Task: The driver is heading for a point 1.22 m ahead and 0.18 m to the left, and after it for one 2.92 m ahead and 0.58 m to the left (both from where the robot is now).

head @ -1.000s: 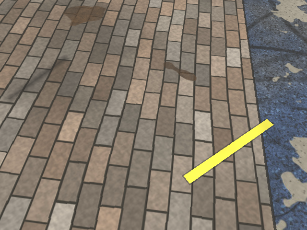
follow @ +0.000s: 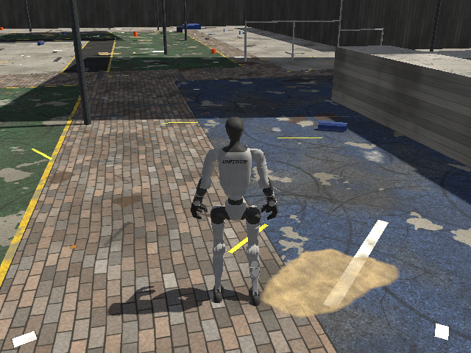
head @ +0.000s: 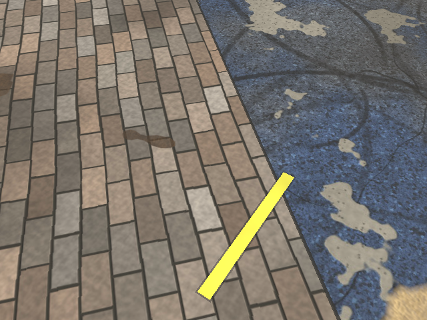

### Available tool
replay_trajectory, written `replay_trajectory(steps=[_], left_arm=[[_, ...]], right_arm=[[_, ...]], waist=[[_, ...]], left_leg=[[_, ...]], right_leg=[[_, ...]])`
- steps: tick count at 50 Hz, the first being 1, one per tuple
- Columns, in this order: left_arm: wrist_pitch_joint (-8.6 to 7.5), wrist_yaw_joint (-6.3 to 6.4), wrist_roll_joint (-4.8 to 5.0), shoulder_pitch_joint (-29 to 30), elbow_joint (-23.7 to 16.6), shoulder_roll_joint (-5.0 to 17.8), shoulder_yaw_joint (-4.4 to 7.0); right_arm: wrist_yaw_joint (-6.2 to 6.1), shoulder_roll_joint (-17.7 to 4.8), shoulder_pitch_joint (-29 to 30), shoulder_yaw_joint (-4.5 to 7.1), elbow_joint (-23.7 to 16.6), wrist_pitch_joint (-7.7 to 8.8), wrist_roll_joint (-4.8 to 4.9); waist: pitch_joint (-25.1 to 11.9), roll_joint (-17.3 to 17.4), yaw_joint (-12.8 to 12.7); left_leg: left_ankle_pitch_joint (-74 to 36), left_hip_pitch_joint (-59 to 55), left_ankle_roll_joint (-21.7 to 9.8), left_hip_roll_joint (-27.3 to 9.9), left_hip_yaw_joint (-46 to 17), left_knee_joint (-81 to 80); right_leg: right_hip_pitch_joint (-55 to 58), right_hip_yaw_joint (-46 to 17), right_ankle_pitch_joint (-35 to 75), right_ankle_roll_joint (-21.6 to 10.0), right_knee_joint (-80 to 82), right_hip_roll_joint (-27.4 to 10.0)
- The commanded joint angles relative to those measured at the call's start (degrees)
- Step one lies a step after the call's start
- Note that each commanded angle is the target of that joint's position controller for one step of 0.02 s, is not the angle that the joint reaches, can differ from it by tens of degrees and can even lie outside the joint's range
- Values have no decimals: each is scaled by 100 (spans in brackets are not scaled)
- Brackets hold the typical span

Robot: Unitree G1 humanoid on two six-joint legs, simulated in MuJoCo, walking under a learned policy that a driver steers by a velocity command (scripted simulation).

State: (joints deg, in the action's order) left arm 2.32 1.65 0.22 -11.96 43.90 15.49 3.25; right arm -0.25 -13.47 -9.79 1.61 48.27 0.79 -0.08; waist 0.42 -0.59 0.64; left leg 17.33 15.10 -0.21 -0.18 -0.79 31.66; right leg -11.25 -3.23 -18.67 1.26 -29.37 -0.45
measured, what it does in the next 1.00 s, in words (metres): walks ahead: right foot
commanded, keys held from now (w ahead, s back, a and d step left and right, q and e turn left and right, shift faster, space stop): w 0.74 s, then w+q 0.24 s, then q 0.02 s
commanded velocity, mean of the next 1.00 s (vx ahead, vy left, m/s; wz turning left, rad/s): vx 0.43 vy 0.00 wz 0.05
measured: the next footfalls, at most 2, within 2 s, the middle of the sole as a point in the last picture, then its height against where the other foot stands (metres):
right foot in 0.70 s outside the picture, level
left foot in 1.22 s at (180, 265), level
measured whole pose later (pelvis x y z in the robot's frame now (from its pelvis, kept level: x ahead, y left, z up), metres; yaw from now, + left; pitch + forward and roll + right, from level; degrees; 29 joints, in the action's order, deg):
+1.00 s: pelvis +0.43 -0.03 +0.01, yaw +5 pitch +0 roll -2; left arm -6.3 -1.0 -1.0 -17.6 49.4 14.9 3.5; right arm -0.1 -17.7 -11.0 3.5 46.3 2.6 1.4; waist 1.9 2.9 -2.5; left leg 3.7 39.9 -0.2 -6.3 -6.2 53.9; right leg -3.1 7.9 -9.9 -3.7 -12.9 3.9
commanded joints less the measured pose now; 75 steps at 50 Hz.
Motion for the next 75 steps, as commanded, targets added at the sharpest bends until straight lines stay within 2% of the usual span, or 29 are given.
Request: replay_trajectory(steps=[1, 3, 5, 10, 11, 12, 13, 15, 18, 24, 30, 32, 34, 35, 36, 37, 38, 40, 43, 51, 56, 60, 61, 62, 63, 64, 65, 67, 75], left_arm=[[-171, -43, -20, -509, -179, 848, 231], [-345, -60, 15, -771, -70, 1048, 255], [-495, -41, 31, -774, -60, 976, 234], [-443, -74, 105, -230, -201, 895, 220], [-471, -73, 56, -125, -258, 688, 149], [-537, -72, -7, -84, -475, 239, 16], [-643, -15, 115, -95, -644, 358, 57], [-748, -65, 269, -113, -537, 730, 162], [-759, -153, 90, -54, -439, 555, 167], [-748, -269, 55, 879, -754, 166, -2], [-791, -443, 119, 1563, -1036, 372, 3], [-795, -452, 101, 1283, -986, 569, 79], [-755, -365, 93, -128, -583, 945, 293], [-714, -287, 38, -1147, -386, 1304, 389], [-729, -342, -14, -1315, -268, 1727, 436], [-740, -347, 33, -1254, -283, 1088, 289], [-755, -323, 31, -775, -310, 883, 210], [-794, -326, -46, -105, -341, 631, 137], [-943, -335, -86, 110, -197, 478, 123], [-936, -166, -121, 55, 140, 767, 169], [-644, -17, 14, -283, 319, 1042, 236], [-391, 111, 108, 42, 138, 1095, 273], [-427, 87, -49, -264, 43, 864, 175], [-515, -30, -272, -1030, -103, 218, -34], [-598, -135, -109, -790, -24, 758, 32], [-595, -152, 82, -206, -196, 939, 92], [-557, -89, 44, 54, -243, 873, 85], [-398, 15, -40, 87, -250, 924, 134], [-221, 115, -51, 101, -249, 644, 74]], right_arm=[[1, -724, 390, 175, -411, 201, 55], [6, -615, 663, 175, -581, 333, 177], [79, -731, 779, 221, -688, 473, 213], [253, -736, -488, 311, -65, 504, 113], [224, -876, -1080, 380, 77, 460, 132], [165, -1459, -1677, 507, 129, 444, 124], [207, -1658, -1950, 529, 157, 468, 67], [169, -1081, -1106, 336, -48, 519, 55], [144, -921, -732, 241, -160, 486, -19], [16, -1139, -1052, 259, -25, 415, 49], [-8, -1258, -1415, 312, 185, 341, 152], [-20, -1369, -1368, 358, 189, 293, 136], [-43, -1342, -1290, 340, 154, 206, 89], [-61, -1076, -1386, 225, 13, 201, -35], [5, -192, -2261, -22, -59, 325, 18], [51, -910, -1767, 129, -5, 458, 179], [71, -1211, -1119, 228, -220, 520, 333], [23, -1083, -726, 233, -274, 513, 214], [3, -779, -1107, 232, -126, 270, 203], [108, -587, 33, 199, -548, 266, 78], [342, -567, 602, 191, -1055, 252, 50], [363, -1216, -884, 535, -887, 241, 24], [218, -1701, -1271, 669, -884, 220, 10], [145, -2168, -926, 684, -1095, 197, -86], [180, -1789, -1022, 613, -1295, 173, -79], [189, -1517, -628, 547, -1386, 164, -37], [160, -1294, -333, 494, -1379, 130, 74], [84, -1118, 21, 430, -1470, 45, 44], [-126, -1201, 78, 452, -1563, -96, -20]], waist=[[259, -499, -244], [803, -1332, -336], [877, -1304, -329], [25, -790, 352], [-169, -493, 631], [-385, 1032, 759], [-473, 1713, 800], [419, 874, 384], [497, 596, 153], [508, 488, 340], [679, 476, 345], [380, 574, 92], [-604, 577, -671], [-1467, -5, -994], [-2356, -1671, -420], [-2083, -1123, -716], [-1049, -814, -664], [-294, -173, -299], [-158, -368, 49], [434, -107, -166], [272, -224, -352], [-621, -202, 498], [-1138, 633, 563], [-1886, 1738, -185], [-2858, 906, 309], [-2143, 508, 335], [-1401, 60, 183], [-771, 203, -133], [-963, 654, -98]], left_leg=[[1483, 845, -133, 125, 166, 143], [998, 1566, -166, 210, 343, 1141], [1255, 2088, -414, -142, -37, 1505], [-792, -1218, -350, 289, 536, -210], [-553, -1954, -430, 24, 157, -318], [106, -2670, -970, -1249, -1830, -1160], [1126, -2772, -1733, -2154, -3944, -2033], [1737, -2094, -1531, -1973, -3201, -2156], [60, -1504, -1173, -1405, -1848, -2365], [-1707, -1072, -1109, -992, -512, -2543], [-2034, -1623, -996, -1427, -438, -2354], [-3424, -1973, -879, -1477, -360, -1803], [-4924, -1683, -640, -1111, -30, 5], [-3284, -376, -463, -827, 103, 1815], [1205, 1723, -132, 349, -136, 3822], [1492, 2376, -206, 146, -795, 4422], [1022, 2749, -287, -141, -650, 4481], [138, 2314, -257, -620, -503, 3890], [-223, 1663, -148, -832, -582, 3521], [-2371, 2028, 39, -615, -277, 1193], [-2069, 1968, -91, -378, 206, 341], [-1726, 193, -581, 292, 492, -364], [-4038, -1261, -938, -462, -602, -359], [-6158, -3114, -2259, -1978, -3122, -2], [-5047, -3225, -2532, -2139, -3695, -508], [-4160, -2652, -2234, -1843, -2995, -732], [-3361, -1834, -1882, -1523, -2492, -914], [-2601, -443, -1601, -1141, -2063, -1273], [-1627, 165, -1357, -778, -1700, -1306]], right_leg=[[-77, -922, -2124, -866, 981, -544], [-6, -2485, -2601, -1409, 1913, -1480], [387, -2717, -1603, -1513, 1928, -1789], [-786, -875, 145, -847, 1147, -820], [-1255, -538, 407, -633, 391, -565], [-2190, 191, -34, -180, -1604, 92], [-3090, -82, -1455, -65, -2998, 346], [-3770, -272, -659, -339, -3770, -341], [-3342, -94, 423, -353, -3225, -704], [-2696, 376, 1855, -7, -1124, -462], [-2351, 317, 2097, -283, -85, -268], [-1838, 425, 1693, -475, -23, -88], [131, 691, 1574, -787, 41, 202], [1999, -457, 1468, -1121, -234, -828], [3682, -3516, -204, -2096, 589, -2191], [3384, -4084, -1117, -1938, 1307, -2098], [2552, -3092, -857, -1647, 1407, -1967], [1033, -1768, 498, -1419, 1674, -1548], [192, -813, 1159, -1378, 2154, -1314], [164, 960, 2775, -1099, 2340, -997], [1144, 1255, 4225, -952, 1462, -1311], [1184, 1412, 5183, -513, -1074, -1061], [24, 1453, 3091, -145, -2724, -648], [-2174, 895, -2240, 274, -4868, 487], [-2381, -296, -2186, 195, -5427, 412], [-2704, -329, -1629, 80, -5265, 159], [-2814, -223, -1154, 78, -4799, -61], [-2273, -220, -686, 107, -4079, -252], [-1694, -128, 185, 420, -2438, -168]])
Velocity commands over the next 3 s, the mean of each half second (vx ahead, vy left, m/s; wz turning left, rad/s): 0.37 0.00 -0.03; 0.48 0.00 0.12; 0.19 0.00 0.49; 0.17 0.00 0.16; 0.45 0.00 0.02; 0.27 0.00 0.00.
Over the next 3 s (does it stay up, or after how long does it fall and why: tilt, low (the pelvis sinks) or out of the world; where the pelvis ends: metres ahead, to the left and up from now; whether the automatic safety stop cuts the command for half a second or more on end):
stays up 1.12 0.21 0.00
